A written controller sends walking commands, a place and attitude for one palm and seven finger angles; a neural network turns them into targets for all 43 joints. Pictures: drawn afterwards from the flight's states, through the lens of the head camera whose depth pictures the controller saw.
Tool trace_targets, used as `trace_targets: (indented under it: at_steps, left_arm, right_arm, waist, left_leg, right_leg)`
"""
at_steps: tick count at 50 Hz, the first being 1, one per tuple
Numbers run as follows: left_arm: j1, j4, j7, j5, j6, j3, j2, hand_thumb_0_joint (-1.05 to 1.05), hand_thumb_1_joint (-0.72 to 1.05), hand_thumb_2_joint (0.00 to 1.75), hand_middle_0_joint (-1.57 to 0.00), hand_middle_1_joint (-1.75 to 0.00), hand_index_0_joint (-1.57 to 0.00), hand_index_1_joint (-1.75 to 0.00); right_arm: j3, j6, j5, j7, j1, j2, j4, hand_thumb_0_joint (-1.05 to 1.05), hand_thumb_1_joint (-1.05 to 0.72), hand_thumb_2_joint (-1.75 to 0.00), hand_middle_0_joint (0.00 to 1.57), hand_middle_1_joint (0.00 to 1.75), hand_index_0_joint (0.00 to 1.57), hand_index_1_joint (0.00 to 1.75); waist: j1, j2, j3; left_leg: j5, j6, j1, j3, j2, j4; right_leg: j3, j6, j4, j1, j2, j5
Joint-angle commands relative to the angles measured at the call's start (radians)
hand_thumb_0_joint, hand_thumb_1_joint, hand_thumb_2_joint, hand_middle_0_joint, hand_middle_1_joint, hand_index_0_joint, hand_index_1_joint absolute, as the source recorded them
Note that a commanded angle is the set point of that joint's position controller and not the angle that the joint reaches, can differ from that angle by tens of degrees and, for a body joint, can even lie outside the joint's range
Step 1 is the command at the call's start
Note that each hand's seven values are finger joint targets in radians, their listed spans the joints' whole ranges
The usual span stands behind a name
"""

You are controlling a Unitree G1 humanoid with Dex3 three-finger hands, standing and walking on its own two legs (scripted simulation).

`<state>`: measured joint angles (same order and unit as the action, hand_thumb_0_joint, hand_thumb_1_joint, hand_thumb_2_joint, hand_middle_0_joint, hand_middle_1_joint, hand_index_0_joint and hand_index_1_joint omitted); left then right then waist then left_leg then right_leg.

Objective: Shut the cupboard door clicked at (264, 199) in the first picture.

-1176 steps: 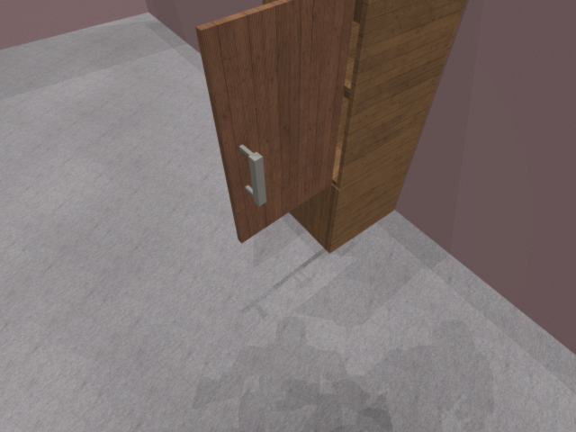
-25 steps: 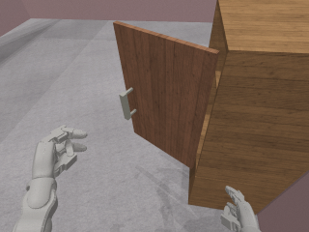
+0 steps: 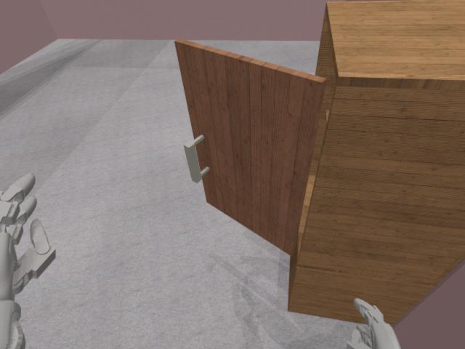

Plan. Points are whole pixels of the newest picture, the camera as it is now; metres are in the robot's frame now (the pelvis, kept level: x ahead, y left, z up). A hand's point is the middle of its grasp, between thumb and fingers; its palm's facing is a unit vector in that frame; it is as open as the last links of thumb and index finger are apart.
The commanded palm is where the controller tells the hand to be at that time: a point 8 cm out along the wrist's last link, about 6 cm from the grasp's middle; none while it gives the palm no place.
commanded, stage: draw the hand back to the body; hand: left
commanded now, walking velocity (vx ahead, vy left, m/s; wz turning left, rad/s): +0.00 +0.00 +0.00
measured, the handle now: (198, 159) +0.64 +0.20 -0.08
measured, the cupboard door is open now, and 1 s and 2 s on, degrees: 61 61 61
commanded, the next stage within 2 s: step back with the hand held close in 0.16 s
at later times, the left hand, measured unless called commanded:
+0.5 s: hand (51, 254) +0.19 +0.27 +0.15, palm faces +0.41 -0.78 -0.47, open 7.4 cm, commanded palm +0.13 +0.31 +0.17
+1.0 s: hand (17, 292) +0.13 +0.28 +0.15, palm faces +0.46 -0.76 -0.46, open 7.4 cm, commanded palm +0.07 +0.31 +0.17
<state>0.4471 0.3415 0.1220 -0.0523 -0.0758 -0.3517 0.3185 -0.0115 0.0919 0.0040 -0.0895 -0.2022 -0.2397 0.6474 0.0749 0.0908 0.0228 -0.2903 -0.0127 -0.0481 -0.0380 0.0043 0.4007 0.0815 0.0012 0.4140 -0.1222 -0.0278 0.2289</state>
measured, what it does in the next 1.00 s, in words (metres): shifts its weight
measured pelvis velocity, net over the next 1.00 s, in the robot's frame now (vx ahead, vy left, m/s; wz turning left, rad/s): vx -0.07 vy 0.01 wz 0.00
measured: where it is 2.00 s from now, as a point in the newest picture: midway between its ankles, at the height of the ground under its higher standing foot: outside the picture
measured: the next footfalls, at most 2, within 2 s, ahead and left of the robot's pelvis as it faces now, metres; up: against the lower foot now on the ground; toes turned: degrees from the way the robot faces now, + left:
right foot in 1.66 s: -0.12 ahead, -0.13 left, +0.00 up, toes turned +12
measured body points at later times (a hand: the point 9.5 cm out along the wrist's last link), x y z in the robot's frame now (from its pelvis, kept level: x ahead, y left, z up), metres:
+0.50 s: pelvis -0.02 +0.01 +0.00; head +0.00 -0.01 +0.45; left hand +0.16 +0.31 +0.17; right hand +0.16 -0.24 -0.10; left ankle -0.04 +0.11 -0.74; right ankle +0.00 -0.12 -0.74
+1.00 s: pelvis -0.07 +0.01 -0.02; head -0.06 +0.02 +0.43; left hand +0.10 +0.32 +0.18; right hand +0.11 -0.23 -0.10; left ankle -0.04 +0.11 -0.74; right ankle +0.00 -0.12 -0.74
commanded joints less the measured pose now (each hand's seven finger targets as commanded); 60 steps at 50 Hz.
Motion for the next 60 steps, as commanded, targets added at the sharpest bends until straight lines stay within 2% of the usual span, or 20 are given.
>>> trace_targets:
  at_steps: [1, 4, 6, 9, 12, 14, 15, 16, 18, 20, 25, 29, 31, 34, 37, 44, 48, 51, 54, 60]
  left_arm:
    - [-0.098, 0.229, 0.02, -0.002, -0.072, -0.117, 0.22, 0.0, 0.9, 0.9, -0.2, -0.3, -0.2, -0.3]
    - [-0.086, 0.25, 0.023, 0.0, -0.076, -0.142, 0.246, 0.0, 0.9, 0.9, -0.2, -0.3, -0.2, -0.3]
    - [-0.084, 0.246, 0.02, -0.001, -0.078, -0.124, 0.22, 0.0, 0.9, 0.9, -0.2, -0.3, -0.2, -0.3]
    - [-0.068, 0.205, 0.016, -0.006, -0.075, -0.13, 0.22, 0.0, 0.9, 0.9, -0.2, -0.3, -0.2, -0.3]
    - [-0.078, 0.208, 0.013, -0.006, -0.077, -0.116, 0.203, 0.0, 0.9, 0.9, -0.2, -0.3, -0.2, -0.3]
    - [-0.079, 0.202, 0.011, -0.005, -0.079, -0.114, 0.204, 0.0, 0.9, 0.9, -0.2, -0.3, -0.2, -0.3]
    - [-0.158, 0.251, 0.02, -0.002, -0.11, -0.194, 0.288, 0.0, 0.9, 0.9, -0.2, -0.3, -0.2, -0.3]
    - [-0.073, 0.182, 0.018, 0.0, -0.117, -0.162, 0.245, 0.0, 0.9, 0.9, -0.2, -0.3, -0.2, -0.3]
    - [-0.025, 0.206, 0.019, 0.004, -0.135, -0.135, 0.222, 0.0, 0.9, 0.9, -0.2, -0.3, -0.2, -0.3]
    - [0.025, 0.232, 0.03, 0.0, -0.151, -0.165, 0.244, 0.0, 0.9, 0.9, -0.2, -0.3, -0.2, -0.3]
    - [0.069, 0.308, 0.043, -0.012, -0.149, -0.204, 0.279, 0.0, 0.9, 0.9, -0.2, -0.3, -0.2, -0.3]
    - [0.085, 0.324, 0.039, -0.014, -0.136, -0.22, 0.29, 0.0, 0.9, 0.9, -0.2, -0.3, -0.2, -0.3]
    - [0.093, 0.323, 0.036, -0.014, -0.135, -0.207, 0.272, 0.0, 0.9, 0.9, -0.2, -0.3, -0.2, -0.3]
    - [0.093, 0.318, 0.038, -0.008, -0.14, -0.236, 0.29, 0.0, 0.9, 0.9, -0.2, -0.3, -0.2, -0.3]
    - [0.084, 0.304, 0.04, -0.002, -0.151, -0.218, 0.263, 0.0, 0.9, 0.9, -0.2, -0.3, -0.2, -0.3]
    - [0.014, 0.338, 0.042, 0.016, -0.173, -0.231, 0.283, 0.0, 0.9, 0.9, -0.2, -0.3, -0.2, -0.3]
    - [0.012, 0.347, 0.05, 0.02, -0.191, -0.22, 0.276, 0.0, 0.9, 0.9, -0.2, -0.3, -0.2, -0.3]
    - [0.023, 0.366, 0.058, 0.019, -0.208, -0.227, 0.292, 0.0, 0.9, 0.9, -0.2, -0.3, -0.2, -0.3]
    - [0.037, 0.357, 0.068, 0.021, -0.222, -0.247, 0.309, 0.0, 0.9, 0.9, -0.2, -0.3, -0.2, -0.3]
    - [0.038, 0.333, 0.061, 0.04, -0.238, -0.239, 0.273, 0.0, 0.9, 0.9, -0.2, -0.3, -0.2, -0.3]
  right_arm:
    - [0.029, 0.073, -0.003, -0.011, 0.13, -0.077, -0.167, 0.0, -0.9, -0.9, 0.2, 0.3, 0.2, 0.3]
    - [0.029, 0.083, -0.005, -0.012, 0.132, -0.079, -0.162, 0.0, -0.9, -0.9, 0.2, 0.3, 0.2, 0.3]
    - [0.026, 0.084, -0.002, -0.009, 0.132, -0.07, -0.162, 0.0, -0.9, -0.9, 0.2, 0.3, 0.2, 0.3]
    - [0.031, 0.084, -0.002, -0.009, 0.128, -0.075, -0.158, 0.0, -0.9, -0.9, 0.2, 0.3, 0.2, 0.3]
    - [0.03, 0.079, -0.001, -0.007, 0.126, -0.072, -0.16, 0.0, -0.9, -0.9, 0.2, 0.3, 0.2, 0.3]
    - [0.034, 0.078, 0.0, -0.007, 0.127, -0.078, -0.157, 0.0, -0.9, -0.9, 0.2, 0.3, 0.2, 0.3]
    - [0.053, 0.049, 0.005, -0.003, 0.124, -0.123, -0.191, 0.0, -0.9, -0.9, 0.2, 0.3, 0.2, 0.3]
    - [0.052, 0.034, 0.001, -0.001, 0.109, -0.106, -0.173, 0.0, -0.9, -0.9, 0.2, 0.3, 0.2, 0.3]
    - [0.053, 0.013, 0.003, 0.006, 0.108, -0.098, -0.181, 0.0, -0.9, -0.9, 0.2, 0.3, 0.2, 0.3]
    - [0.056, 0.0, 0.004, 0.002, 0.101, -0.096, -0.188, 0.0, -0.9, -0.9, 0.2, 0.3, 0.2, 0.3]
    - [0.066, -0.038, 0.007, -0.019, 0.113, -0.117, -0.234, 0.0, -0.9, -0.9, 0.2, 0.3, 0.2, 0.3]
    - [0.074, -0.057, 0.005, -0.023, 0.103, -0.126, -0.253, 0.0, -0.9, -0.9, 0.2, 0.3, 0.2, 0.3]
    - [0.074, -0.059, 0.005, -0.021, 0.094, -0.126, -0.26, 0.0, -0.9, -0.9, 0.2, 0.3, 0.2, 0.3]
    - [0.076, -0.052, 0.001, -0.022, 0.104, -0.135, -0.261, 0.0, -0.9, -0.9, 0.2, 0.3, 0.2, 0.3]
    - [0.07, -0.047, 0.005, -0.021, 0.088, -0.129, -0.259, 0.0, -0.9, -0.9, 0.2, 0.3, 0.2, 0.3]
    - [0.063, -0.027, 0.001, -0.023, 0.09, -0.13, -0.253, 0.0, -0.9, -0.9, 0.2, 0.3, 0.2, 0.3]
    - [0.062, -0.012, 0.004, -0.015, 0.072, -0.12, -0.249, 0.0, -0.9, -0.9, 0.2, 0.3, 0.2, 0.3]
    - [0.059, 0.0, -0.001, -0.01, 0.067, -0.114, -0.237, 0.0, -0.9, -0.9, 0.2, 0.3, 0.2, 0.3]
    - [0.063, 0.011, -0.003, -0.015, 0.074, -0.128, -0.227, 0.0, -0.9, -0.9, 0.2, 0.3, 0.2, 0.3]
    - [0.067, 0.034, -0.001, -0.022, 0.084, -0.139, -0.226, 0.0, -0.9, -0.9, 0.2, 0.3, 0.2, 0.3]
  waist:
    - [-0.006, -0.047, -0.08]
    - [-0.001, -0.012, -0.086]
    - [-0.006, 0.001, -0.058]
    - [-0.008, -0.047, -0.026]
    - [-0.011, -0.012, -0.029]
    - [-0.013, -0.049, -0.027]
    - [-0.061, -0.053, 0.018]
    - [-0.065, -0.12, -0.008]
    - [-0.071, -0.137, -0.053]
    - [-0.073, -0.105, -0.126]
    - [-0.068, -0.009, -0.198]
    - [-0.062, 0.006, -0.233]
    - [-0.067, -0.004, -0.209]
    - [-0.059, 0.0, -0.179]
    - [-0.072, -0.022, -0.14]
    - [-0.074, -0.005, -0.115]
    - [-0.083, -0.09, -0.103]
    - [-0.085, -0.113, -0.114]
    - [-0.085, -0.06, -0.102]
    - [-0.072, 0.096, -0.107]
  left_leg:
    - [0.235, -0.013, -0.081, 0.011, 0.008, -0.063]
    - [0.251, -0.008, -0.087, 0.012, 0.006, -0.06]
    - [0.252, -0.006, -0.09, 0.007, 0.009, -0.062]
    - [0.228, -0.008, -0.1, 0.006, 0.012, -0.068]
    - [0.212, -0.006, -0.099, 0.003, 0.012, -0.073]
    - [0.2, -0.009, -0.093, 0.005, 0.014, -0.076]
    - [0.099, -0.022, -0.191, 0.022, 0.036, -0.005]
    - [0.061, -0.025, -0.183, 0.03, 0.024, 0.04]
    - [0.052, -0.023, -0.191, 0.032, 0.016, 0.094]
    - [0.105, -0.019, -0.191, 0.046, 0.023, 0.084]
    - [0.425, -0.006, -0.213, 0.088, 0.08, 0.008]
    - [0.578, 0.01, -0.237, 0.094, 0.105, 0.029]
    - [0.516, 0.003, -0.278, 0.103, 0.123, 0.01]
    - [0.294, -0.031, -0.41, 0.125, 0.139, -0.035]
    - [0.091, -0.048, -0.523, 0.131, 0.133, -0.052]
    - [-0.148, -0.07, -0.661, 0.126, 0.119, -0.05]
    - [-0.285, -0.056, -0.637, 0.092, 0.056, 0.05]
    - [-0.238, -0.039, -0.539, 0.09, 0.036, 0.09]
    - [-0.256, -0.047, -0.549, 0.117, 0.057, 0.03]
    - [-0.316, -0.105, -0.837, 0.218, 0.184, -0.145]
  right_leg:
    - [-0.037, -0.009, -0.054, 0.084, 0.002, -0.132]
    - [-0.04, -0.013, -0.055, 0.098, 0.005, -0.153]
    - [-0.04, -0.013, -0.057, 0.082, 0.006, -0.151]
    - [-0.043, -0.01, -0.076, 0.067, 0.009, -0.127]
    - [-0.044, -0.01, -0.074, 0.066, 0.006, -0.109]
    - [-0.045, -0.009, -0.087, 0.058, 0.01, -0.086]
    - [-0.17, -0.024, -0.138, -0.041, -0.059, -0.079]
    - [-0.19, -0.038, -0.164, -0.068, -0.104, -0.029]
    - [-0.214, -0.06, -0.165, -0.087, -0.147, -0.011]
    - [-0.186, -0.071, -0.102, -0.044, -0.158, -0.113]
    - [-0.078, -0.016, 0.094, 0.038, -0.053, -0.374]
    - [-0.074, -0.007, 0.172, 0.057, -0.033, -0.448]
    - [-0.076, -0.003, 0.194, 0.042, -0.024, -0.369]
    - [-0.086, 0.006, 0.216, 0.09, -0.009, -0.322]
    - [-0.104, 0.008, 0.225, 0.111, -0.014, -0.302]
    - [-0.132, 0.011, 0.249, 0.153, -0.009, -0.288]
    - [-0.229, -0.018, 0.119, 0.04, -0.065, -0.099]
    - [-0.255, -0.039, 0.028, -0.072, -0.099, 0.053]
    - [-0.209, -0.023, 0.032, -0.075, -0.061, 0.095]
    - [-0.103, 0.026, 0.345, 0.218, 0.064, -0.205]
